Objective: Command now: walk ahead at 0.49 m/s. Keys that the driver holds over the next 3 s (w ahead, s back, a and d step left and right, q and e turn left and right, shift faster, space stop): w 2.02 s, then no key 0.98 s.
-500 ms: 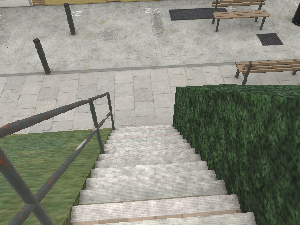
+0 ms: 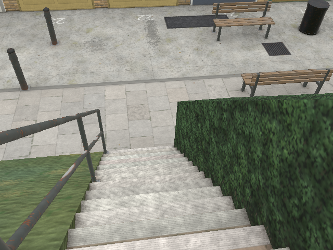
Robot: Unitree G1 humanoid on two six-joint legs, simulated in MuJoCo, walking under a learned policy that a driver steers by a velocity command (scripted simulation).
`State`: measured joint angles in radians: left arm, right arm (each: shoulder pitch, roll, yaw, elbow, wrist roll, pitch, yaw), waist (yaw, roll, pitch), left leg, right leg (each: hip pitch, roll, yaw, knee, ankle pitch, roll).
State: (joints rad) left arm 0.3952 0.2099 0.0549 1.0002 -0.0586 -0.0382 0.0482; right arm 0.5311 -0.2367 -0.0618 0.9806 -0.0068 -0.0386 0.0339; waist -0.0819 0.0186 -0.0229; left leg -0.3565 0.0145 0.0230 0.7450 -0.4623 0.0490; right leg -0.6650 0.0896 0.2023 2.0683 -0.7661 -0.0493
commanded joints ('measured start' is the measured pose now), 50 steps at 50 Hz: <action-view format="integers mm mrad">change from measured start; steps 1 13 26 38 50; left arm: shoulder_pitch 66 -278 446 160 -2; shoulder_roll -102 -16 -28 74 -78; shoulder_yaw -45 -7 -35 -24 -20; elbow -159 -279 69 19 -98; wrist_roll -24 57 51 25 18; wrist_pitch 4 45 -21 -39 -1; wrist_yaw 1 -76 -89 54 15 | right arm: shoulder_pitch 207 151 -82 -419 95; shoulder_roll -225 7 98 12 22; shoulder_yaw -29 68 7 15 29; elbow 119 73 -63 -250 95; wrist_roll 6 38 52 15 -25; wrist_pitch -6 -24 -34 18 -30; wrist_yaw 39 -133 -68 -8 7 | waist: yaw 142 42 161 108 124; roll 198 19 -172 -126 94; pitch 86 220 -7 148 59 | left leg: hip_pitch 177 -175 -936 -11 134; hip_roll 417 99 -101 13 288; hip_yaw -755 -248 -271 -78 -467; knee -319 -11 1308 -35 -146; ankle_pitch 178 -36 -258 1131 627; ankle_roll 271 142 56 -89 155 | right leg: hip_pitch -580 -37 948 -57 -522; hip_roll -75 -128 -371 -169 -131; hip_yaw -115 -120 83 -44 -6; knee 54 -1250 -1340 -1252 -384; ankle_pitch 106 1427 1391 272 484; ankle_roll -23 107 -192 -123 -58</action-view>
